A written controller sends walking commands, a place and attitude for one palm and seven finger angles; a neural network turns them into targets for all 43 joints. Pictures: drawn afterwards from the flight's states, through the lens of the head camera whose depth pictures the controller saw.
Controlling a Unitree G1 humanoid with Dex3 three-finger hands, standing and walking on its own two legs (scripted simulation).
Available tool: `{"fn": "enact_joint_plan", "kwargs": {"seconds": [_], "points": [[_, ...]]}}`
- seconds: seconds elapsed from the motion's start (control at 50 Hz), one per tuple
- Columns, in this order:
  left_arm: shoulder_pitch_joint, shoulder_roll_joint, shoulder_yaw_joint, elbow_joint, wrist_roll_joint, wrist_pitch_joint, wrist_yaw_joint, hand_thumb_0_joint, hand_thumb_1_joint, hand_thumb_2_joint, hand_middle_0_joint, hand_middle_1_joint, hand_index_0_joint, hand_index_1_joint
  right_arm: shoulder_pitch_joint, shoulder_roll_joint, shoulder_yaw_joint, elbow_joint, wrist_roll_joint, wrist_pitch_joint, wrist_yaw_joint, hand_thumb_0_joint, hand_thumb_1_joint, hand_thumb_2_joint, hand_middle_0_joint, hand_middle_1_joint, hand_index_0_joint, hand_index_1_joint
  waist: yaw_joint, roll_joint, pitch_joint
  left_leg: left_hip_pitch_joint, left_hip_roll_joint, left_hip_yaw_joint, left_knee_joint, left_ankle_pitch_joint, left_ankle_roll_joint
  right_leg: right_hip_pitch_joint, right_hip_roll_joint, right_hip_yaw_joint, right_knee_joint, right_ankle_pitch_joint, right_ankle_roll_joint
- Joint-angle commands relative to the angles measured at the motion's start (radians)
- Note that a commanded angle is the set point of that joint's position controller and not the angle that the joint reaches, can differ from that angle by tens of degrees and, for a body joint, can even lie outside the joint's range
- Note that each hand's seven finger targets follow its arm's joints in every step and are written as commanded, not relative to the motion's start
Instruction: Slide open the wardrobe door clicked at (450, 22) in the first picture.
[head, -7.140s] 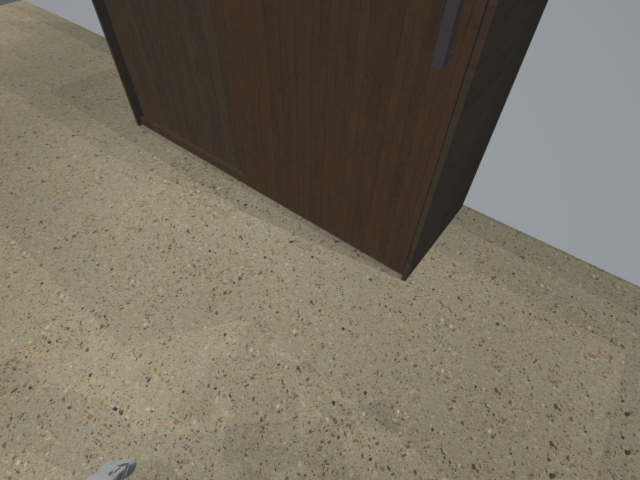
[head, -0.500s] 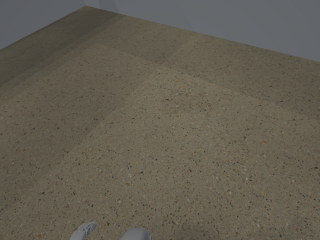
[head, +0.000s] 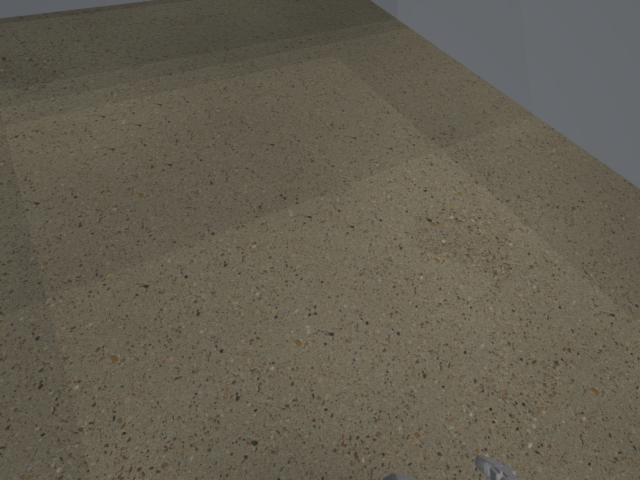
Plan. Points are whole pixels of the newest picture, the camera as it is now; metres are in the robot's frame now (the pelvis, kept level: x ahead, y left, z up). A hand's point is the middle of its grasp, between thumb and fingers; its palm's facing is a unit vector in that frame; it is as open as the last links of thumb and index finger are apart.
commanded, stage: turn to face it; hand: right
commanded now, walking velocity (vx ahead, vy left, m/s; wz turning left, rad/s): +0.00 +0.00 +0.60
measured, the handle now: out of the picture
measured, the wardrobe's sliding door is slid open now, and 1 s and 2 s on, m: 0.00 0.00 0.00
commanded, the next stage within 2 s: none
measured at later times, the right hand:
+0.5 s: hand out of the picture +0.07 -0.21 -0.17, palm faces -0.18 +0.96 -0.23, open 7.3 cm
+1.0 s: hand (411, 450) +0.20 -0.13 -0.15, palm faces -0.58 +0.77 -0.26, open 7.3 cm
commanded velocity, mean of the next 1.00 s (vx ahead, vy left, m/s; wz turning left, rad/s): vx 0.00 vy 0.00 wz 0.60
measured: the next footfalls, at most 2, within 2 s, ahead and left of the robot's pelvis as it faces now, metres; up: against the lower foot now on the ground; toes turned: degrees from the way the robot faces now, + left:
right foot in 0.54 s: +0.07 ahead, -0.13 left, +0.00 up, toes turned +17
left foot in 1.02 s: -0.06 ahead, +0.10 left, +0.00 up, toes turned +42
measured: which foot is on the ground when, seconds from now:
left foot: down 0.00-0.54, up 0.56-1.00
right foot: up 0.00-0.52, down 0.54-1.00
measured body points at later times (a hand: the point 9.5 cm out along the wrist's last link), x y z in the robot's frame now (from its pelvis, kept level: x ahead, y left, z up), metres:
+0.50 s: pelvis +0.00 -0.02 +0.01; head +0.05 -0.02 +0.45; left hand +0.08 +0.26 -0.12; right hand +0.08 -0.26 -0.15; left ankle +0.00 +0.08 -0.73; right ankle +0.03 -0.14 -0.72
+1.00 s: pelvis -0.02 -0.02 +0.00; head +0.00 +0.01 +0.45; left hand -0.16 +0.20 -0.15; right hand +0.23 -0.17 -0.13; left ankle -0.09 +0.07 -0.72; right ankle +0.04 -0.14 -0.73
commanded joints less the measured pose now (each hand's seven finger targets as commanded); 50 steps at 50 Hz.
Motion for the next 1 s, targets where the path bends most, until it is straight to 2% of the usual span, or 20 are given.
{"fn": "enact_joint_plan", "kwargs": {"seconds": [0.0,0.14,0.26,0.34,0.4,0.46,0.48,0.5,0.52,0.54,0.56,0.58,0.62,0.64,0.72,0.78,0.88,0.92,0.96,0.98], "points": [[-0.021,0.063,0.014,-0.095,0.006,-0.03,0.004,0.0,0.9,0.9,-0.2,-0.3,-0.2,-0.3,0.052,-0.19,-0.048,-0.043,0.009,-0.021,-0.015,0.0,-0.9,-0.9,0.2,0.3,0.2,0.3,-0.031,0.204,-0.088,0.175,0.221,-0.235,-0.234,0.665,0.06,-0.146,0.003,0.095,0.073,0.131,0.025],[-0.093,0.075,0.012,-0.117,0.003,-0.028,0.012,0.0,0.9,0.9,-0.2,-0.3,-0.2,-0.3,0.109,-0.2,-0.052,-0.025,0.006,-0.022,-0.01,0.0,-0.9,-0.9,0.2,0.3,0.2,0.3,-0.056,0.179,-0.095,0.21,0.205,-0.335,-0.247,0.571,0.081,-0.162,0.034,0.129,0.002,0.143,0.037],[-0.188,0.079,0.009,-0.156,0.0,-0.033,0.014,0.0,0.9,0.9,-0.2,-0.3,-0.2,-0.3,0.151,-0.209,-0.056,-0.017,0.001,-0.016,-0.01,0.0,-0.9,-0.9,0.2,0.3,0.2,0.3,-0.078,0.172,-0.086,0.195,0.203,-0.462,-0.25,0.501,0.121,-0.136,0.066,0.149,-0.083,0.097,0.022],[-0.227,0.072,0.004,-0.179,-0.008,-0.041,0.017,0.0,0.9,0.9,-0.2,-0.3,-0.2,-0.3,0.164,-0.216,-0.061,-0.012,-0.004,-0.011,-0.015,0.0,-0.9,-0.9,0.2,0.3,0.2,0.3,-0.089,0.171,-0.106,0.192,0.205,-0.534,-0.231,0.541,0.144,-0.069,0.096,0.152,-0.2,0.047,0.003],[-0.207,0.063,0.0,-0.189,-0.016,-0.049,0.023,0.0,0.9,0.9,-0.2,-0.3,-0.2,-0.3,0.141,-0.232,-0.066,-0.018,-0.007,-0.005,-0.016,0.0,-0.9,-0.9,0.2,0.3,0.2,0.3,-0.077,0.169,-0.141,0.18,0.191,-0.564,-0.201,0.6,0.139,0.026,0.126,0.155,-0.334,0.029,-0.018],[-0.118,0.066,0.001,-0.168,-0.023,-0.058,0.03,0.0,0.9,0.9,-0.2,-0.3,-0.2,-0.3,0.088,-0.23,-0.065,-0.026,-0.002,0.001,-0.014,0.0,-0.9,-0.9,0.2,0.3,0.2,0.3,-0.034,0.176,-0.164,0.098,0.14,-0.561,-0.145,0.581,0.077,0.202,0.145,0.146,-0.573,0.154,-0.033],[-0.068,0.081,0.004,-0.155,-0.023,-0.064,0.035,0.0,0.9,0.9,-0.2,-0.3,-0.2,-0.3,0.072,-0.218,-0.063,-0.031,0.004,0.003,-0.012,0.0,-0.9,-0.9,0.2,0.3,0.2,0.3,-0.012,0.152,-0.18,0.017,0.09,-0.524,-0.093,0.496,0.033,0.335,0.117,0.153,-0.685,0.25,-0.045],[-0.047,0.138,0.01,-0.154,-0.016,-0.074,0.038,0.0,0.9,0.9,-0.2,-0.3,-0.2,-0.3,0.089,-0.169,-0.055,-0.042,0.013,0.007,-0.008,0.0,-0.9,-0.9,0.2,0.3,0.2,0.3,-0.008,-0.007,-0.205,-0.138,-0.023,-0.425,0.013,0.247,-0.02,0.477,-0.035,0.291,-0.779,0.274,-0.087],[-0.071,0.214,0.025,-0.174,-0.007,-0.071,0.034,0.0,0.9,0.9,-0.2,-0.3,-0.2,-0.3,0.121,-0.134,-0.049,-0.048,0.012,0.008,0.004,0.0,-0.9,-0.9,0.2,0.3,0.2,0.3,-0.028,-0.236,-0.179,-0.315,-0.115,-0.253,0.231,-0.226,-0.079,0.521,-0.27,0.496,-0.82,0.409,-0.166],[-0.099,0.209,0.02,-0.197,-0.007,-0.061,0.029,0.0,0.9,0.9,-0.2,-0.3,-0.2,-0.3,0.123,-0.174,-0.058,-0.041,-0.003,0.011,0.004,0.0,-0.9,-0.9,0.2,0.3,0.2,0.3,-0.03,-0.157,-0.131,-0.29,-0.053,-0.183,0.42,-0.248,-0.101,0.401,-0.336,0.478,-0.796,0.439,-0.23],[-0.146,0.14,0.004,-0.202,-0.002,-0.065,0.03,0.0,0.9,0.9,-0.2,-0.3,-0.2,-0.3,0.149,-0.19,-0.07,-0.016,-0.012,0.022,0.006,0.0,-0.9,-0.9,0.2,0.3,0.2,0.3,-0.058,-0.098,-0.101,-0.262,-0.034,-0.182,0.519,-0.182,-0.118,0.295,-0.274,0.396,-0.823,0.375,-0.226],[-0.195,0.127,-0.002,-0.214,0.0,-0.069,0.032,0.0,0.9,0.9,-0.2,-0.3,-0.2,-0.3,0.154,-0.188,-0.078,-0.004,-0.016,0.03,0.016,0.0,-0.9,-0.9,0.2,0.3,0.2,0.3,-0.082,-0.092,-0.06,-0.258,-0.026,-0.168,0.589,-0.138,-0.126,0.234,-0.218,0.327,-0.834,0.345,-0.207],[-0.193,0.117,-0.007,-0.215,0.003,-0.073,0.029,0.0,0.9,0.9,-0.2,-0.3,-0.2,-0.3,0.154,-0.169,-0.074,-0.004,-0.017,0.035,0.031,0.0,-0.9,-0.9,0.2,0.3,0.2,0.3,-0.082,-0.076,-0.037,-0.268,-0.008,-0.13,0.642,-0.069,-0.136,0.227,-0.138,0.205,-0.822,0.364,-0.182],[-0.178,0.112,-0.008,-0.209,0.001,-0.075,0.029,0.0,0.9,0.9,-0.2,-0.3,-0.2,-0.3,0.148,-0.159,-0.07,-0.006,-0.014,0.035,0.035,0.0,-0.9,-0.9,0.2,0.3,0.2,0.3,-0.079,-0.081,-0.04,-0.278,0.002,-0.114,0.638,-0.054,-0.141,0.243,-0.132,0.171,-0.812,0.391,-0.181],[-0.063,0.124,0.006,-0.166,0.0,-0.08,0.025,0.0,0.9,0.9,-0.2,-0.3,-0.2,-0.3,0.088,-0.13,-0.057,-0.03,-0.008,0.04,0.037,0.0,-0.9,-0.9,0.2,0.3,0.2,0.3,-0.035,-0.094,-0.069,-0.317,0.034,-0.077,0.531,-0.066,-0.157,0.382,-0.159,0.14,-0.774,0.5,-0.218],[-0.011,0.134,0.016,-0.14,0.002,-0.079,0.02,0.0,0.9,0.9,-0.2,-0.3,-0.2,-0.3,0.022,-0.115,-0.048,-0.053,-0.007,0.04,0.039,0.0,-0.9,-0.9,0.2,0.3,0.2,0.3,-0.009,-0.101,-0.06,-0.289,0.056,-0.043,0.416,-0.097,-0.158,0.396,-0.187,0.112,-0.76,0.559,-0.228],[0.002,0.161,0.03,-0.115,0.008,-0.075,0.009,0.0,0.9,0.9,-0.2,-0.3,-0.2,-0.3,-0.01,-0.098,-0.037,-0.066,-0.005,0.032,0.038,0.0,-0.9,-0.9,0.2,0.3,0.2,0.3,-0.001,-0.148,-0.077,-0.162,0.048,0.017,0.228,-0.119,-0.133,0.357,-0.216,0.037,-0.702,0.627,-0.22],[-0.004,0.173,0.037,-0.111,0.009,-0.074,0.006,0.0,0.9,0.9,-0.2,-0.3,-0.2,-0.3,0.008,-0.098,-0.036,-0.066,-0.003,0.022,0.035,0.0,-0.9,-0.9,0.2,0.3,0.2,0.3,-0.013,-0.157,-0.109,-0.1,0.037,0.028,0.113,-0.096,-0.113,0.368,-0.225,0.013,-0.642,0.672,-0.199],[-0.003,0.167,0.036,-0.108,0.004,-0.069,0.001,0.0,0.9,0.9,-0.2,-0.3,-0.2,-0.3,0.071,-0.126,-0.039,-0.046,-0.004,0.006,0.03,0.0,-0.9,-0.9,0.2,0.3,0.2,0.3,-0.052,-0.11,-0.141,0.064,0.026,0.045,-0.116,0.096,-0.092,0.31,-0.191,-0.061,-0.503,0.624,-0.124],[0.021,0.136,0.028,-0.114,-0.006,-0.067,-0.006,0.0,0.9,0.9,-0.2,-0.3,-0.2,-0.3,0.142,-0.201,-0.051,-0.026,-0.011,-0.01,0.022,0.0,-0.9,-0.9,0.2,0.3,0.2,0.3,-0.086,0.053,-0.193,0.268,0.128,-0.085,-0.224,0.274,-0.051,0.161,-0.153,-0.098,-0.336,0.474,-0.06]]}}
